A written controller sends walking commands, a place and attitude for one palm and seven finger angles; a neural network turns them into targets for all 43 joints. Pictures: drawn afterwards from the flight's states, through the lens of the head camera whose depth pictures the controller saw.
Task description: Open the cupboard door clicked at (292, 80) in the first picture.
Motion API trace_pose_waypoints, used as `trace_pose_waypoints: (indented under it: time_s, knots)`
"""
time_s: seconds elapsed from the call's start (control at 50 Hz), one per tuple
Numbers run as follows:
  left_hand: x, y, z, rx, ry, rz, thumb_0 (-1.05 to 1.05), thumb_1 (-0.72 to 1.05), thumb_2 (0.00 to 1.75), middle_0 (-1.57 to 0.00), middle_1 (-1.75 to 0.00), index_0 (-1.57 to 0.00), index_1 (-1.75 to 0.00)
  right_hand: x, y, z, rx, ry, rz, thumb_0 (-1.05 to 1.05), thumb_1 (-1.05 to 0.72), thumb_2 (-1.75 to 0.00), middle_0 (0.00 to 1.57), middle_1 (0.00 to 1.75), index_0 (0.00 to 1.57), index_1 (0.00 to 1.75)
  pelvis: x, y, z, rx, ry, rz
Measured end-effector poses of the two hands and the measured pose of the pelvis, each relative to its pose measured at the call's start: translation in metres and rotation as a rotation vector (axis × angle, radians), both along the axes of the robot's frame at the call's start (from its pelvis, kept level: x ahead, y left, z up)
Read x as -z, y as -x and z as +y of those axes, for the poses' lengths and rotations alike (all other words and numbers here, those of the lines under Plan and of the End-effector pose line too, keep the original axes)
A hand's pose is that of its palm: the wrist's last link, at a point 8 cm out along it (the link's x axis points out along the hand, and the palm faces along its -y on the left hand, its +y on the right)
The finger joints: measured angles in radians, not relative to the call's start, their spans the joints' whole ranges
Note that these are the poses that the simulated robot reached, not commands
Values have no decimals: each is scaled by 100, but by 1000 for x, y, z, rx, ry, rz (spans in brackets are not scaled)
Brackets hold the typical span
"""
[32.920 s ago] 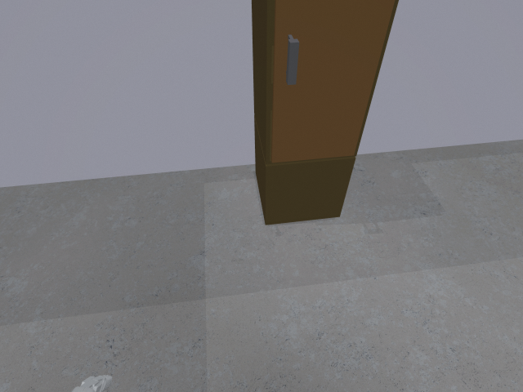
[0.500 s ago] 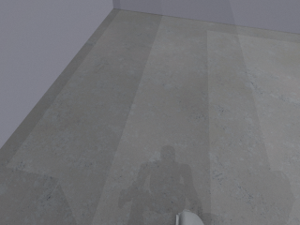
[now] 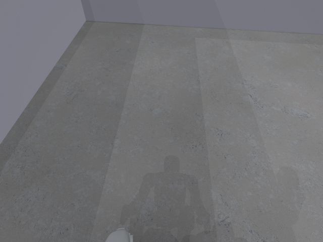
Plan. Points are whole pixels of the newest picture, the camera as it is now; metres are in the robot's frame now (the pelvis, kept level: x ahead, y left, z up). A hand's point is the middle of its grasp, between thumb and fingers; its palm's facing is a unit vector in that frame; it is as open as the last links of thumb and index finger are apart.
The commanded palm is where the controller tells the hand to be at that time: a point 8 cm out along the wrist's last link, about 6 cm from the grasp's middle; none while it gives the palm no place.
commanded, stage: walk to a spot facing it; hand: left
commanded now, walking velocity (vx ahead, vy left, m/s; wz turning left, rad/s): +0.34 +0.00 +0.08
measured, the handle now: out of the picture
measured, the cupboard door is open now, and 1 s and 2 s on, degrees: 48 48 48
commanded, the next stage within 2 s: turn to face it in 0.12 s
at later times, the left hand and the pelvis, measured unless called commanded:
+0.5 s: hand (97, 195) +0.28 +0.21 -0.17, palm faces +0.10 -0.97 -0.22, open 7.3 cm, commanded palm none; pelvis +0.21 +0.02 -0.01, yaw +6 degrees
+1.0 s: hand (84, 202) +0.26 +0.26 -0.19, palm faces +0.42 -0.87 -0.25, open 7.3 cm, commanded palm none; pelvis +0.28 +0.03 -0.01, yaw +24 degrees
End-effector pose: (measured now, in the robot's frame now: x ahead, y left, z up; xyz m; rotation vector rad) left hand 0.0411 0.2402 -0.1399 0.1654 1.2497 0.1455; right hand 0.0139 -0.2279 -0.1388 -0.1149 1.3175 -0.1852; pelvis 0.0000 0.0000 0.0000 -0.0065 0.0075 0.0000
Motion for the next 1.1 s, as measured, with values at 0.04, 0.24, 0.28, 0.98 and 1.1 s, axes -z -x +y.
trace_pose_waypoints:
  time_s: [0.04, 0.24, 0.28, 0.98, 1.1]
  knots:
    - [5, 0, 4, -22, 13, 41, -1, 95, 90, -20, -30, -20, -30, -2, -44, -2, -30, 16, -50, 1, -94, -90, 20, 30, 20, 30, 2, -21, 6, -2, 6, -2]
    - [33, -40, 24, -63, 70, 232, 1, 92, 90, -20, -30, -20, -30, -5, -201, 24, -118, 88, -214, 0, -92, -90, 20, 30, 20, 30, 20, -121, 40, 15, -1, -19]
    - [28, -70, 27, -55, 65, 201, 1, 92, 90, -20, -30, -20, -30, -5, -202, 30, -108, 76, -180, 0, -91, -90, 20, 30, 20, 30, 14, -135, 41, 9, -4, -15]
    - [17, -194, 55, -417, -43, 26, 1, 92, 90, -20, -30, -20, -30, -15, -472, 55, -517, 93, -219, 0, -91, -90, 20, 30, 20, 30, 17, -279, 27, -401, -3, 13]
    - [-4, -208, 50, -464, -82, -38, 1, 92, 90, -20, -30, -20, -30, -6, -482, 54, -578, 57, -156, 0, -90, -90, 20, 30, 20, 30, 11, -292, 14, -472, 7, 15]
